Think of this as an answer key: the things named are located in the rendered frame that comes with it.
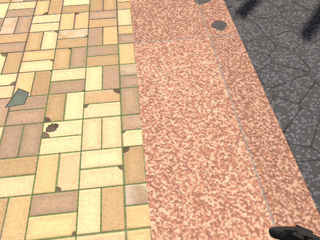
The right robot hand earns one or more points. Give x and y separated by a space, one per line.
296 232

